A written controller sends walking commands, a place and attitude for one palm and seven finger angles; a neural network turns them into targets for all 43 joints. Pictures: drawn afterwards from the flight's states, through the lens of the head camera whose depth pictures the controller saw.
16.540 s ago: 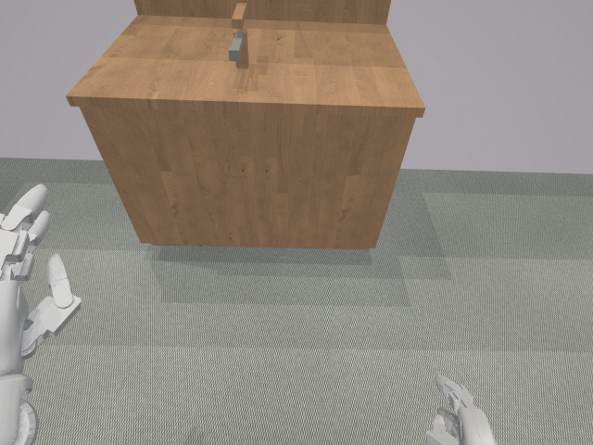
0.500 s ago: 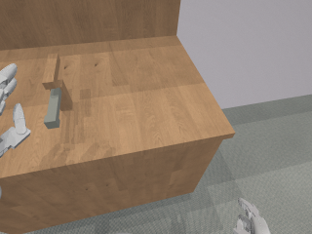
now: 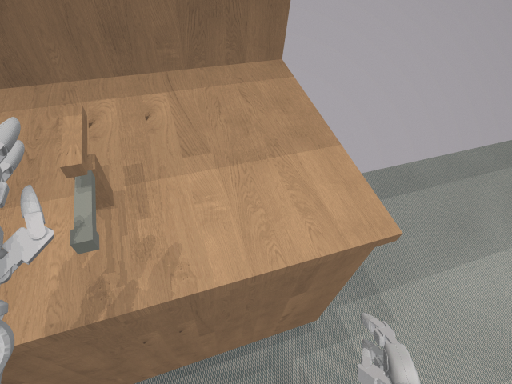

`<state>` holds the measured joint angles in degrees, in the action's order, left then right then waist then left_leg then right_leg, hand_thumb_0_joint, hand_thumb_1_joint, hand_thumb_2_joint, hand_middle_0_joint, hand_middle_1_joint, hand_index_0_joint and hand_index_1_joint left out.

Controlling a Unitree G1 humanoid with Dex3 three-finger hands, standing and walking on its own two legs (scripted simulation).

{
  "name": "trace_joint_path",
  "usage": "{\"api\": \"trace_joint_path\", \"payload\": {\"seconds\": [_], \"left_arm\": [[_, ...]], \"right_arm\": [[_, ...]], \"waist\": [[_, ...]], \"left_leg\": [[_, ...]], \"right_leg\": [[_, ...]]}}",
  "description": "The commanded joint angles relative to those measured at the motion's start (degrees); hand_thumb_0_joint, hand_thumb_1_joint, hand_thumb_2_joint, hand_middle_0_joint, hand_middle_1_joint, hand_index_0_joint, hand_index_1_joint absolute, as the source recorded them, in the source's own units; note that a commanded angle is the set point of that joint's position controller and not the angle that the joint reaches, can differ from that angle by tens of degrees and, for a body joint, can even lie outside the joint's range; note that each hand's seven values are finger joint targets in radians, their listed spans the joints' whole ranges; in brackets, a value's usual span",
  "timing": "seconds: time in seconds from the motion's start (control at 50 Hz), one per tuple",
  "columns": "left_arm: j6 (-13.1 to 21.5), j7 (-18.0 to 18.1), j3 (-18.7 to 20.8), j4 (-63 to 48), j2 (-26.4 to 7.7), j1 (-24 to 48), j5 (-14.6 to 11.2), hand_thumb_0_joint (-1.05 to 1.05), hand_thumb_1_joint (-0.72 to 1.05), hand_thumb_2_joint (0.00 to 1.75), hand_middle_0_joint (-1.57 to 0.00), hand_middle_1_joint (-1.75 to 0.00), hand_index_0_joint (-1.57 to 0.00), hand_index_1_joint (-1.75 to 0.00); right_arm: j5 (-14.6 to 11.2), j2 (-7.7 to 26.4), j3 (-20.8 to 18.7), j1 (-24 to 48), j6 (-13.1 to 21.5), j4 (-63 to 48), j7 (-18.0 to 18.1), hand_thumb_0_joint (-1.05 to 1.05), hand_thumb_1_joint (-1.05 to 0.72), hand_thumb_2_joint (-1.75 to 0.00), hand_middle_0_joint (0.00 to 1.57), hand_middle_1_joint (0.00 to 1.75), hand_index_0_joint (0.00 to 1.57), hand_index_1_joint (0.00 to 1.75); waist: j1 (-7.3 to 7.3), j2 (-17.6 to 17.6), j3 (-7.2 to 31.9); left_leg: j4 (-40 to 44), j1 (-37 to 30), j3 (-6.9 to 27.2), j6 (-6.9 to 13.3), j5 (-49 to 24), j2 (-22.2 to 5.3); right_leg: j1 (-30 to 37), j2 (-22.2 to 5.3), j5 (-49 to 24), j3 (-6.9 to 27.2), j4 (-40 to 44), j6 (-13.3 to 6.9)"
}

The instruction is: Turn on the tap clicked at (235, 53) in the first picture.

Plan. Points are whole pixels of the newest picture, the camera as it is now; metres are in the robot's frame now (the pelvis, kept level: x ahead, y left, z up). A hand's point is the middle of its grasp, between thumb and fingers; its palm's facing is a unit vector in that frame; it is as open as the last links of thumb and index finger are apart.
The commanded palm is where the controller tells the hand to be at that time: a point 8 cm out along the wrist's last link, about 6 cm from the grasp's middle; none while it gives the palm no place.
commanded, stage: come to a stop and stand still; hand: left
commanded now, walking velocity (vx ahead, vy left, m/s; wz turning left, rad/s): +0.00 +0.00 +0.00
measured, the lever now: (85, 239) +0.28 +0.27 +0.07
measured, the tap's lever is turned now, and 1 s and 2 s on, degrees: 0 0 0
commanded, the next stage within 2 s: look again from close up in 0.28 s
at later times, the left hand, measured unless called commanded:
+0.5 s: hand (50, 252) +0.21 +0.25 +0.16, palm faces +0.41 -0.85 -0.35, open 7.5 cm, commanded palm +0.15 +0.28 +0.18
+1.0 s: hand (36, 241) +0.21 +0.25 +0.19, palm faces +0.44 -0.81 -0.38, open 7.5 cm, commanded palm +0.14 +0.27 +0.18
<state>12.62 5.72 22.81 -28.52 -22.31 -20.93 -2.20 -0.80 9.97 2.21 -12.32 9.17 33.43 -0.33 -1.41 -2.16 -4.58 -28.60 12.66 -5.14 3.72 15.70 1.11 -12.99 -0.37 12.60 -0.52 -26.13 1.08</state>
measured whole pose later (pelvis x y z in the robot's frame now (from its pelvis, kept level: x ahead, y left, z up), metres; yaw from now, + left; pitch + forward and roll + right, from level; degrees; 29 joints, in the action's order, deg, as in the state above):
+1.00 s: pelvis -0.03 -0.01 +0.00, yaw +0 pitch -1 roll +0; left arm 14.0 5.3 24.3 -21.0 -22.3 -16.8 -3.2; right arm -1.5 11.8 0.6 -12.6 9.0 32.5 -0.3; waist -1.3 0.2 -4.0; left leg -27.7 13.7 -5.5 3.3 13.2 0.9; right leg -14.8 -0.2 10.8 -0.3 -26.7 0.3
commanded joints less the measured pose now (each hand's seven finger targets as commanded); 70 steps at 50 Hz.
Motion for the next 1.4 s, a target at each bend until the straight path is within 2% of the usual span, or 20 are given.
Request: {"api": "trace_joint_path", "payload": {"seconds": [0.0, 0.14, 0.16, 0.24, 0.26, 0.34, 0.36, 0.48, 0.78, 0.8, 0.82, 0.84, 0.86, 0.88, 0.94, 1.0, 1.04, 1.14, 1.26, 1.38], "left_arm": [[2.34, -0.05, 3.41, -9.39, -7.44, 0.89, 0.29, 0.0, 0.9, 0.9, -0.2, -0.3, -0.2, -0.3], [2.14, 0.6, 5.84, -14.78, -10.65, 3.02, 0.41, 0.0, 0.9, 0.9, -0.2, -0.3, -0.2, -0.3], [2.07, 0.35, 4.24, -12.4, -8.43, 1.58, -0.06, 0.0, 0.9, 0.9, -0.2, -0.3, -0.2, -0.3], [1.5, 0.87, 4.82, -11.42, -8.89, 1.34, -0.26, 0.0, 0.9, 0.9, -0.2, -0.3, -0.2, -0.3], [1.63, 0.59, 3.03, -9.56, -6.93, 0.77, -0.52, 0.0, 0.9, 0.9, -0.2, -0.3, -0.2, -0.3], [1.34, 1.14, 3.48, -9.55, -8.41, 2.86, -0.31, 0.0, 0.9, 0.9, -0.2, -0.3, -0.2, -0.3], [1.49, 0.83, 1.43, -7.61, -6.15, 2.46, -0.55, 0.0, 0.9, 0.9, -0.2, -0.3, -0.2, -0.3], [2.07, 1.22, 2.3, -9.1, -7.86, 3.48, -0.36, 0.0, 0.9, 0.9, -0.2, -0.3, -0.2, -0.3], [2.64, 1.05, 2.97, -7.48, -8.0, 0.88, -0.4, 0.0, 0.9, 0.9, -0.2, -0.3, -0.2, -0.3], [8.32, 1.05, 35.96, -21.95, -54.27, 58.89, 8.73, 0.0, 0.9, 0.9, -0.2, -0.3, -0.2, -0.3], [5.82, -1.67, 12.46, 12.94, -17.26, 24.85, 2.27, 0.0, 0.9, 0.9, -0.2, -0.3, -0.2, -0.3], [3.85, -1.86, 3.67, 11.32, -4.53, 10.74, -0.68, 0.0, 0.9, 0.9, -0.2, -0.3, -0.2, -0.3], [4.72, -2.04, 2.23, 2.57, -6.23, 11.69, -0.64, 0.0, 0.9, 0.9, -0.2, -0.3, -0.2, -0.3], [5.26, -1.82, 2.41, -1.13, -6.78, 7.23, -0.91, 0.0, 0.9, 0.9, -0.2, -0.3, -0.2, -0.3], [5.1, -0.83, 1.63, -5.98, -6.36, -1.28, -1.07, 0.0, 0.9, 0.9, -0.2, -0.3, -0.2, -0.3], [5.3, -0.26, 5.91, -5.03, -10.26, 0.1, -0.88, 0.0, 0.9, 0.9, -0.2, -0.3, -0.2, -0.3], [5.65, 0.12, 9.08, -7.64, -13.33, 4.0, -0.88, 0.0, 0.9, 0.9, -0.2, -0.3, -0.2, -0.3], [6.34, 0.12, 6.26, -10.94, -10.69, 8.58, -0.43, 0.0, 0.9, 0.9, -0.2, -0.3, -0.2, -0.3], [5.07, 0.4, 2.7, -9.47, -6.46, 2.91, -0.29, 0.0, 0.9, 0.9, -0.2, -0.3, -0.2, -0.3], [4.56, 0.4, 4.39, -10.83, -7.96, 0.73, -0.61, 0.0, 0.9, 0.9, -0.2, -0.3, -0.2, -0.3]], "right_arm": [[-0.12, 8.26, -4.04, 3.22, 1.35, -9.31, 0.1, 0.0, -0.9, -0.9, 0.2, 0.3, 0.2, 0.3], [-0.07, 7.73, -3.45, 5.21, -0.09, -10.78, 0.42, 0.0, -0.9, -0.9, 0.2, 0.3, 0.2, 0.3], [0.31, 7.97, -3.35, 4.59, -0.42, -10.72, 0.5, 0.0, -0.9, -0.9, 0.2, 0.3, 0.2, 0.3], [-0.39, 7.97, -3.41, 5.44, -0.93, -10.82, 1.2, 0.0, -0.9, -0.9, 0.2, 0.3, 0.2, 0.3], [0.03, 8.44, -3.42, 4.62, -1.21, -10.36, 1.24, 0.0, -0.9, -0.9, 0.2, 0.3, 0.2, 0.3], [-0.39, 7.94, -3.25, 6.19, -1.23, -10.52, 1.95, 0.0, -0.9, -0.9, 0.2, 0.3, 0.2, 0.3], [0.04, 8.26, -3.19, 5.52, -1.42, -10.3, 2.03, 0.0, -0.9, -0.9, 0.2, 0.3, 0.2, 0.3], [-0.22, 8.21, -3.54, 5.97, -0.84, -10.76, 2.55, 0.0, -0.9, -0.9, 0.2, 0.3, 0.2, 0.3], [-0.3, 8.77, -4.15, 5.1, 0.27, -9.95, 2.73, 0.0, -0.9, -0.9, 0.2, 0.3, 0.2, 0.3], [3.7, 10.49, -3.87, -1.59, 2.58, -7.99, 2.43, 0.0, -0.9, -0.9, 0.2, 0.3, 0.2, 0.3], [0.81, 4.1, -1.82, 4.0, 2.07, -4.91, 2.5, 0.0, -0.9, -0.9, 0.2, 0.3, 0.2, 0.3], [-1.12, 7.68, -5.58, 3.79, 2.17, -8.87, 1.67, 0.0, -0.9, -0.9, 0.2, 0.3, 0.2, 0.3], [-0.82, 8.68, -5.48, 2.24, 2.53, -9.91, 1.37, 0.0, -0.9, -0.9, 0.2, 0.3, 0.2, 0.3], [-0.92, 8.54, -5.18, 2.9, 2.72, -9.87, 0.56, 0.0, -0.9, -0.9, 0.2, 0.3, 0.2, 0.3], [-1.24, 8.32, -4.39, 5.64, 3.03, -10.29, -0.29, 0.0, -0.9, -0.9, 0.2, 0.3, 0.2, 0.3], [-0.64, 8.73, -4.51, 5.16, 3.2, -10.06, 0.96, 0.0, -0.9, -0.9, 0.2, 0.3, 0.2, 0.3], [-0.43, 8.63, -4.11, 6.19, 3.14, -9.63, 1.95, 0.0, -0.9, -0.9, 0.2, 0.3, 0.2, 0.3], [-0.21, 8.04, -3.69, 6.3, 4.29, -9.27, 2.6, 0.0, -0.9, -0.9, 0.2, 0.3, 0.2, 0.3], [0.13, 8.33, -3.92, 5.13, 4.35, -8.66, 1.9, 0.0, -0.9, -0.9, 0.2, 0.3, 0.2, 0.3], [-0.06, 8.63, -4.41, 4.93, 2.64, -9.44, 1.74, 0.0, -0.9, -0.9, 0.2, 0.3, 0.2, 0.3]], "waist": [[0.55, 7.41, 12.53], [0.4, 10.47, 12.83], [0.52, 8.09, 12.48], [0.57, 6.85, 12.41], [0.58, 6.59, 12.3], [0.44, 6.53, 11.12], [0.53, 5.46, 10.4], [0.47, 5.62, 9.64], [0.41, 4.08, 9.48], [-0.37, -4.29, -0.59], [0.44, -1.9, 11.3], [-1.06, 12.15, 13.77], [-0.69, 16.11, 14.16], [-1.15, 14.9, 12.36], [-1.59, 4.43, 8.4], [-1.21, -5.46, 6.27], [-0.69, -2.82, 6.04], [-0.51, 8.01, 9.91], [-0.54, 4.97, 11.23], [-0.17, 6.26, 11.72]], "left_leg": [[4.48, -8.79, 7.89, -4.57, -34.19, -9.62], [4.23, -10.65, 7.55, -5.89, -38.03, -9.33], [4.23, -8.7, 7.58, -5.52, -35.19, -9.08], [4.8, -5.39, 6.86, -5.91, -26.69, -7.59], [5.09, -4.43, 6.67, -5.18, -23.76, -7.4], [7.51, -3.35, 7.14, -4.82, -14.51, -6.97], [7.87, -2.28, 7.15, -3.92, -11.41, -6.96], [9.44, -0.62, 7.9, -2.95, -4.73, -6.54], [9.55, -0.82, 8.15, -2.36, -4.05, -6.6], [1.89, 8.39, 5.07, -1.73, -7.65, -6.99], [4.37, -1.75, 7.55, -1.59, -9.66, -3.63], [7.23, -8.46, 4.93, -3.25, -12.45, -4.78], [7.22, -3.35, 5.43, -2.53, -9.23, -6.76], [8.42, -0.06, 6.65, -1.99, -6.7, -7.1], [9.33, 4.02, 6.41, -1.83, 2.39, -6.33], [7.45, 3.31, 6.15, -2.02, 6.13, -4.84], [7.25, 0.46, 6.21, -2.06, 4.91, -4.32], [8.59, -2.4, 6.84, -1.66, -0.76, -5.44], [7.23, -3.51, 7.15, -2.42, -11.53, -6.05], [6.74, -3.7, 7.25, -3.89, -19.87, -6.72]], "right_leg": [[0.88, -1.56, -9.29, -0.84, -1.19, -1.84], [1.62, -1.43, -8.12, -1.96, 0.19, -2.51], [2.94, -1.5, -9.51, -2.0, 1.15, -2.51], [6.28, -2.58, -16.72, 0.36, 2.38, -2.93], [6.23, -2.68, -16.56, 0.52, 2.91, -2.94], [5.72, -3.24, -13.67, 2.1, 4.12, -2.78], [5.29, -3.26, -12.46, 2.2, 5.08, -2.74], [5.73, -3.54, -8.59, 3.42, 6.18, -2.81], [4.9, -3.51, -6.99, 4.28, 6.99, -2.71], [-3.35, -4.4, -8.31, 4.63, 10.06, -0.39], [-2.89, -6.43, -5.15, 5.63, 6.2, -4.63], [0.19, -3.5, -6.78, 4.7, 1.84, -5.24], [3.21, -3.58, -5.29, 4.0, 0.1, -4.01], [5.28, -3.45, -4.86, 4.05, -0.24, -3.33], [5.02, -3.1, -0.85, 3.87, 2.36, -2.65], [0.31, -3.61, 6.5, 5.89, 8.11, -2.31], [-2.59, -3.79, 8.35, 6.56, 9.62, -2.56], [2.26, -2.88, -2.44, 4.37, 5.23, -2.45], [4.97, -2.63, -10.88, 2.12, 4.04, -1.94], [6.02, -2.51, -14.47, 1.12, 2.59, -2.06]]}}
